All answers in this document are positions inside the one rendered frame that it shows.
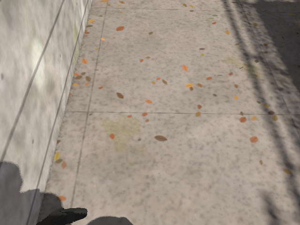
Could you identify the robot left hand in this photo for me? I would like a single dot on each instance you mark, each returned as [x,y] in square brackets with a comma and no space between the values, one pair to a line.
[64,216]

